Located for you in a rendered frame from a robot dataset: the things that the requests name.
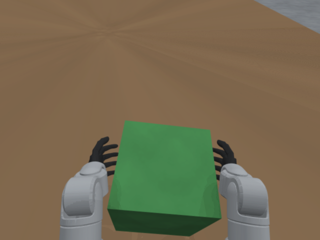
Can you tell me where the robot left hand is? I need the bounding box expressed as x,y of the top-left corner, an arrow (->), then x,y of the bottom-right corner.
89,136 -> 119,176

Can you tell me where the carton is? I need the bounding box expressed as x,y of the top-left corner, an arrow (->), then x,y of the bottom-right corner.
107,120 -> 222,237

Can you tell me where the robot right hand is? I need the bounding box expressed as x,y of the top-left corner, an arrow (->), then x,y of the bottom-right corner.
212,140 -> 237,180

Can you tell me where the robot left forearm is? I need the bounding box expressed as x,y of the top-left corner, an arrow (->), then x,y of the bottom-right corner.
59,161 -> 109,240

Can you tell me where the robot right forearm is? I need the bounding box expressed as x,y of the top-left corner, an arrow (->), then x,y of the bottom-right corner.
218,163 -> 270,240

